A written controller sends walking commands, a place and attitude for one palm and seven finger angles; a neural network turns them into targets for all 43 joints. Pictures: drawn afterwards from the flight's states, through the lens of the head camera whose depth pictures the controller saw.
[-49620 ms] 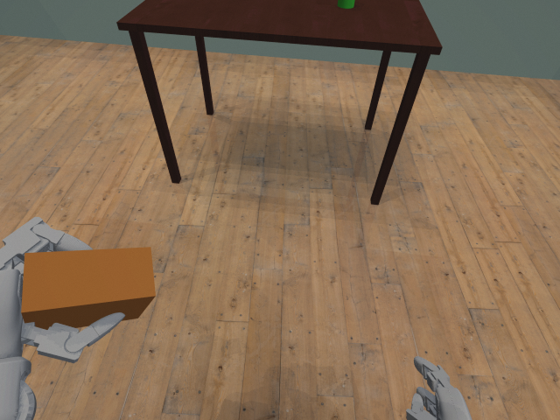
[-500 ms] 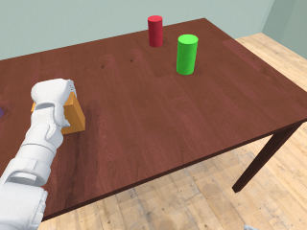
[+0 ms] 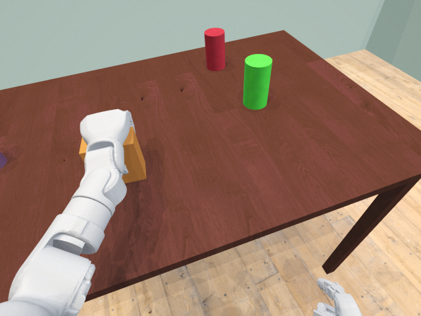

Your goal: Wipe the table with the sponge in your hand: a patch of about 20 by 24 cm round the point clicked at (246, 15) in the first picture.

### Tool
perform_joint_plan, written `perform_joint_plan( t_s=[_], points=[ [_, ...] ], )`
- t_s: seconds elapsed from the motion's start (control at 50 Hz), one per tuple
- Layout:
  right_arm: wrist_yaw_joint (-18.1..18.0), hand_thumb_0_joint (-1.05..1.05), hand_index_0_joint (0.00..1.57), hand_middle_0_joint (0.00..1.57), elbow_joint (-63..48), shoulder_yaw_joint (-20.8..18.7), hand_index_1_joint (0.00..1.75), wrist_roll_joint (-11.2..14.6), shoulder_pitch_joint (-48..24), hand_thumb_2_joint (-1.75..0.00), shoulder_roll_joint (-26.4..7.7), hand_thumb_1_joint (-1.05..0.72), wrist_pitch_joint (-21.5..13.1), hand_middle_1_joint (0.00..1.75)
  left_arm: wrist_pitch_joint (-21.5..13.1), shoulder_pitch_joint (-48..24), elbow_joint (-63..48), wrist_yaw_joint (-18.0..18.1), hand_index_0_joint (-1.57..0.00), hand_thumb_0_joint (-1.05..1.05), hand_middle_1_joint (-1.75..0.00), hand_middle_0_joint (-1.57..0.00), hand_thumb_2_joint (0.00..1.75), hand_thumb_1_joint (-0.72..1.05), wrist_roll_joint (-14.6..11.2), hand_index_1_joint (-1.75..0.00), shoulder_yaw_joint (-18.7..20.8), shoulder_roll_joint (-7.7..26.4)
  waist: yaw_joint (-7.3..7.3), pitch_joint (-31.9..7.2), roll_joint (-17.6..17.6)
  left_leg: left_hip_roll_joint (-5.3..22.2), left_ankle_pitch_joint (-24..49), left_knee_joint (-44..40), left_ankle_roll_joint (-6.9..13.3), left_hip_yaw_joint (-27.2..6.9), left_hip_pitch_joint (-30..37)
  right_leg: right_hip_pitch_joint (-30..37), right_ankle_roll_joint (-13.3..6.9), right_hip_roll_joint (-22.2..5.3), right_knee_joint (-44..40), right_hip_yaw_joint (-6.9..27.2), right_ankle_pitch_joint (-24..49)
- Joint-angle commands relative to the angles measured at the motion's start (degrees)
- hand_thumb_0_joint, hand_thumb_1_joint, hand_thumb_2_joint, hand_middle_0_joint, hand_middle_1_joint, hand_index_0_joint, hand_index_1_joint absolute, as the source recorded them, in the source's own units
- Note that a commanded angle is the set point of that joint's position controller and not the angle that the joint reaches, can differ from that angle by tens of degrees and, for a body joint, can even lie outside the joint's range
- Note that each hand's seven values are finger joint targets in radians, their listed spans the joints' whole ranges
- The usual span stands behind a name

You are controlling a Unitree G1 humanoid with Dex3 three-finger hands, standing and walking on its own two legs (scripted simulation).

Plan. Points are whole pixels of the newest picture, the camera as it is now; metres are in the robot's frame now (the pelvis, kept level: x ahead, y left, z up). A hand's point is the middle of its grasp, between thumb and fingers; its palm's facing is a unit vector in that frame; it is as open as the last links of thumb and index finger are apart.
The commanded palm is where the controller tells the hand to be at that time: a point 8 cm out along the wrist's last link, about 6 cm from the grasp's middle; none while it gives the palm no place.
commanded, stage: wipe back along the middle lane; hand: left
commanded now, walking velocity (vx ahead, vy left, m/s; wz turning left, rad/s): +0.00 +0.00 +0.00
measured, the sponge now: (118, 163) +0.40 +0.24 +0.06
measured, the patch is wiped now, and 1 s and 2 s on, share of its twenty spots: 0.45 0.50 0.70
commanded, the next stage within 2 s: slide across to the third lane in 1.56 s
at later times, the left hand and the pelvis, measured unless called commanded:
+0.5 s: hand (119, 164) +0.36 +0.21 +0.11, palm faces +0.02 -0.03 -1.00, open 9.9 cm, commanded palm +0.33 +0.20 +0.14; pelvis -0.01 -0.02 +0.00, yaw -1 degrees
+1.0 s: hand (119, 178) +0.33 +0.20 +0.11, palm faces +0.08 -0.05 -1.00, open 9.9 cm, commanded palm +0.28 +0.19 +0.14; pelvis -0.01 -0.02 +0.00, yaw -2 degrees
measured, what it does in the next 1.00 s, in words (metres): stands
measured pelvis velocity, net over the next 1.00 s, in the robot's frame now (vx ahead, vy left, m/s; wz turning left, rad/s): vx -0.01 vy -0.02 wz -0.04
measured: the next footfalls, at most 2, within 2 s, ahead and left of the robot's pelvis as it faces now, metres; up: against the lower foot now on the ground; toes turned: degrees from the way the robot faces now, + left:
none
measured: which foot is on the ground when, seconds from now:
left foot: down 0.00-1.00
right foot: down 0.00-1.00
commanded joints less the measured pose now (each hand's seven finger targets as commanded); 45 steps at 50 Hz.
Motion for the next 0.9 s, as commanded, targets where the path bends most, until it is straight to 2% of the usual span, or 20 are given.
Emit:
perform_joint_plan(
  t_s=[0.0,0.06,0.08,0.1,0.16,0.28,0.36,0.44,0.46,0.5,0.54,0.56,0.6,0.66,0.72,0.76,0.78,0.82,0.86,0.88],
  points=[
    [-0.3,0.0,0.2,0.2,-8.15,-2.63,0.3,-0.06,-5.56,-0.9,-7.15,-0.9,-1.38,0.3,1.29,-17.26,-11.6,1.79,-1.2,0.0,-1.6,-1.2,1.3,0.1,0.85,-1.6,4.32,9.75,-0.11,-19.5,-5.25,2.18,32.08,1.13,-1.31,-0.42,10.75,8.94,-2.14,0.05,0.57,0.52,29.59],
    [-0.44,0.0,0.2,0.2,-8.46,-2.34,0.3,0.18,-7.12,-0.9,-7.63,-0.9,-0.56,0.3,3.07,-13.36,-12.04,1.59,-1.2,0.0,-1.6,-1.2,1.3,0.1,0.78,-1.6,7.14,12.98,0.66,-17.1,-6.42,1.86,27.43,-0.05,-0.58,0.16,8.03,10.36,-2.28,0.03,0.13,1.31,29.41],
    [-0.43,0.0,0.2,0.2,-8.74,-2.24,0.3,0.39,-7.44,-0.9,-7.34,-0.9,-0.48,0.3,3.49,-13.82,-12.5,1.17,-1.2,0.0,-1.6,-1.2,1.3,0.1,0.63,-1.6,3.61,9.43,-0.22,-16.18,-6.26,1.67,26.14,-0.12,-0.39,0.53,7.89,10.08,-2.02,-0.11,0.19,1.06,29.09],
    [-0.49,0.0,0.2,0.2,-8.67,-2.4,0.3,0.57,-7.32,-0.9,-7.31,-0.9,-0.4,0.3,3.74,-13.89,-12.95,0.98,-1.2,0.0,-1.6,-1.2,1.3,0.1,0.31,-1.6,3.65,9.53,-0.44,-15.92,-6.66,1.61,24.57,-0.19,-0.07,0.79,7.94,9.84,-1.87,-0.12,-0.16,1.18,28.56],
    [-0.83,0.0,0.2,0.2,-9.29,-2.3,0.3,0.67,-8.59,-0.9,-7.65,-0.9,-0.23,0.3,4.48,-9.1,-13.48,0.42,-1.2,0.0,-1.6,-1.2,1.3,0.1,0.03,-1.6,7.19,13.51,0.77,-15.49,-6.6,1.19,22.57,-0.55,0.29,1.04,6.36,11.64,-1.99,-0.26,-0.35,2.19,28.85],
    [-1.07,0.0,0.2,0.2,-10.06,-2.0,0.3,1.16,-9.32,-0.9,-7.39,-0.9,0.08,0.3,4.82,-5.2,-14.62,-1.0,-1.2,0.0,-1.6,-1.2,1.3,0.1,-0.65,-1.6,3.44,9.57,-0.31,-10.94,-7.27,1.01,17.89,-1.04,0.54,1.76,5.12,9.5,-1.48,-0.25,-1.2,2.34,25.25],
    [-1.26,0.0,0.2,0.2,-10.71,-1.96,0.3,1.22,-10.28,-0.9,-7.37,-0.9,0.06,0.3,4.78,-3.54,-16.08,-1.16,-1.2,0.0,-1.6,-1.2,1.3,0.1,-0.53,-1.6,4.32,10.43,0.35,-11.51,-5.98,0.91,16.58,-1.13,0.49,1.6,5.41,9.08,-1.84,-0.16,-1.49,3.28,23.22],
    [-1.29,0.0,0.2,0.2,-10.76,-1.84,0.3,1.4,-10.27,-0.9,-7.09,-0.9,0.13,0.3,4.76,-2.18,-15.49,-1.29,-1.2,0.0,-1.6,-1.2,1.3,0.1,-0.65,-1.6,1.66,7.34,-0.33,-10.29,-7.95,0.93,14.87,-0.87,0.44,2.0,4.92,8.06,-1.36,-0.23,-1.57,3.05,22.08],
    [-1.31,0.0,0.2,0.2,-10.82,-1.89,0.3,1.34,-10.69,-0.9,-7.32,-0.9,0.18,0.3,4.74,-0.8,-15.77,-1.08,-1.2,0.0,-1.6,-1.2,1.3,0.1,-0.71,-1.6,4.76,10.26,0.41,-10.57,-8.01,1.04,14.61,-1.09,0.44,1.59,4.66,8.31,-1.63,-0.08,-1.7,3.74,21.27],
    [-1.27,0.0,0.2,0.2,-10.99,-1.69,0.3,1.5,-10.83,-0.9,-7.0,-0.9,0.17,0.3,5.08,-0.85,-15.64,-1.06,-1.2,0.0,-1.6,-1.2,1.3,0.1,-0.94,-1.6,1.72,6.91,-0.26,-9.36,-7.96,1.06,14.16,-0.92,0.39,1.99,4.56,7.47,-1.35,-0.21,-1.62,3.08,21.1],
    [-1.19,0.0,0.2,0.2,-11.32,-1.72,0.3,1.45,-11.11,-0.9,-6.93,-0.9,0.24,0.3,5.34,0.74,-16.27,-1.0,-1.2,0.0,-1.6,-1.2,1.3,0.1,-1.17,-1.6,1.45,6.21,0.19,-10.22,-8.06,0.95,14.58,-0.73,0.41,2.0,4.84,7.99,-1.35,-0.2,-1.42,3.19,21.53],
    [-1.25,0.0,0.2,0.2,-11.31,-1.67,0.3,1.36,-11.85,-0.9,-7.16,-0.9,0.31,0.3,5.57,2.39,-16.22,-0.89,-1.2,0.0,-1.6,-1.2,1.3,0.1,-1.25,-1.6,4.18,9.01,0.82,-10.12,-7.75,1.06,14.13,-0.8,0.32,1.7,4.5,7.97,-1.58,-0.09,-1.59,4.07,20.79],
    [-1.27,0.0,0.2,0.2,-11.29,-1.55,0.3,1.63,-11.8,-0.9,-6.86,-0.9,0.41,0.3,6.02,0.59,-16.64,-0.95,-1.2,0.0,-1.6,-1.2,1.3,0.1,-1.6,-1.6,1.89,6.81,-0.08,-9.14,-7.98,1.16,13.5,-0.85,0.34,2.09,4.42,7.43,-1.22,-0.24,-1.62,3.42,20.06],
    [-0.92,0.0,0.2,0.2,-12.1,-1.53,0.3,1.34,-12.82,-0.9,-7.01,-0.9,0.27,0.3,6.35,5.06,-19.11,-0.9,-1.2,0.0,-1.6,-1.2,1.3,0.1,-1.97,-1.6,3.88,8.1,1.32,-10.83,-7.67,0.97,14.87,-0.47,0.35,1.76,4.67,8.93,-1.55,-0.12,-1.08,4.23,22.22],
    [-0.6,0.0,0.2,0.2,-12.59,-1.4,0.3,1.46,-13.2,-0.9,-6.56,-0.9,0.27,0.3,6.9,7.2,-21.95,-1.1,-1.2,0.0,-1.6,-1.2,1.3,0.1,-2.32,-1.6,1.42,5.24,1.07,-10.64,-7.9,1.09,15.97,-0.19,0.32,2.04,5.02,9.16,-1.28,-0.15,-0.43,3.35,23.51],
    [-0.64,0.0,0.2,0.2,-12.58,-1.3,0.3,1.55,-14.43,-0.9,-6.78,-0.9,0.45,0.3,7.75,8.0,-22.89,-1.08,-1.2,0.0,-1.6,-1.2,1.3,0.1,-2.31,-1.6,3.53,7.58,1.46,-8.91,-7.9,1.35,14.78,-0.81,0.2,1.52,4.69,7.99,-1.6,0.08,-0.94,4.14,20.91],
    [-0.48,0.0,0.2,0.2,-12.79,-1.23,0.3,1.54,-14.31,-0.9,-6.45,-0.9,0.35,0.3,8.04,7.08,-24.14,-1.16,-1.2,0.0,-1.6,-1.2,1.3,0.1,-2.3,-1.6,0.4,4.19,0.94,-9.26,-7.7,1.31,15.33,-0.54,0.26,1.8,5.25,8.03,-1.42,-0.03,-0.47,3.07,21.26],
    [-0.12,0.0,0.2,0.2,-13.06,-1.32,0.3,1.56,-14.57,-0.9,-6.35,-0.9,0.11,0.3,8.66,10.61,-25.2,-1.21,-1.2,0.0,-1.6,-1.2,1.3,0.1,-2.65,-1.6,0.18,3.54,1.45,-9.32,-8.56,1.35,16.18,-0.3,0.27,1.92,5.54,8.4,-1.33,0.0,-0.26,3.0,22.74],
    [-0.01,0.0,0.2,0.2,-13.11,-1.33,0.3,1.47,-15.86,-0.9,-6.55,-0.9,0.21,0.3,9.23,13.08,-27.27,-1.04,-1.2,0.0,-1.6,-1.2,1.3,0.1,-2.94,-1.6,3.03,6.46,2.2,-9.26,-7.92,1.5,16.21,-0.4,0.08,1.5,5.48,8.63,-1.64,0.2,-0.1,4.04,22.47],
    [0.11,0.0,0.2,0.2,-13.45,-1.2,0.3,1.43,-15.72,-0.9,-6.15,-0.9,0.16,0.3,9.46,11.98,-28.86,-1.08,-1.2,0.0,-1.6,-1.2,1.3,0.1,-2.96,-1.6,-0.35,2.79,1.68,-10.4,-8.27,1.42,16.48,-0.29,0.13,1.83,5.83,9.07,-1.38,0.03,0.34,2.97,22.41]
  ],
)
